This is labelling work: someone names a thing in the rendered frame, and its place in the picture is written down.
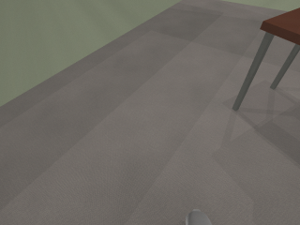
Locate right robot thigh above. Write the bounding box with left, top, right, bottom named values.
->
left=186, top=211, right=212, bottom=225

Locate table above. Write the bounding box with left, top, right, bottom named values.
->
left=232, top=7, right=300, bottom=111

